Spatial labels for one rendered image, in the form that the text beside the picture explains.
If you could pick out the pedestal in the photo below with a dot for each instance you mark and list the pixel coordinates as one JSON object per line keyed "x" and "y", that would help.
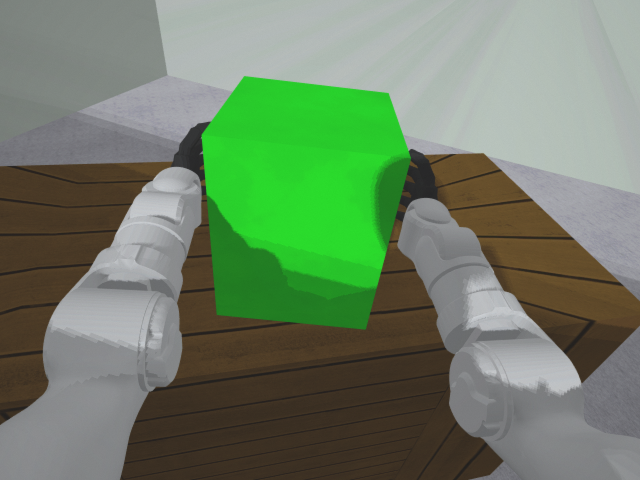
{"x": 260, "y": 399}

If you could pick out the robot left upper arm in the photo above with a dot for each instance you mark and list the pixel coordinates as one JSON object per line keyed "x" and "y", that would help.
{"x": 107, "y": 349}

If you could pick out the robot right hand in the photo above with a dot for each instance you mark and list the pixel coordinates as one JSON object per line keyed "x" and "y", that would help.
{"x": 424, "y": 186}

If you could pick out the right robot forearm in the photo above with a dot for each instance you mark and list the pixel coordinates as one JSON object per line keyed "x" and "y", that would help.
{"x": 468, "y": 298}

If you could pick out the robot left hand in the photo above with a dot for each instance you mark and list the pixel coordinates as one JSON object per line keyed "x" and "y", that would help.
{"x": 189, "y": 156}

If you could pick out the left robot forearm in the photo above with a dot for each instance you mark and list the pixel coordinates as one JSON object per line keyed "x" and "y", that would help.
{"x": 152, "y": 242}

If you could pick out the robot right upper arm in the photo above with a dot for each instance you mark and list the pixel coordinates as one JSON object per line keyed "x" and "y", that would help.
{"x": 523, "y": 397}

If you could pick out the carton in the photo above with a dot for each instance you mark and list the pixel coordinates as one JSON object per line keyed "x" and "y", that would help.
{"x": 303, "y": 184}

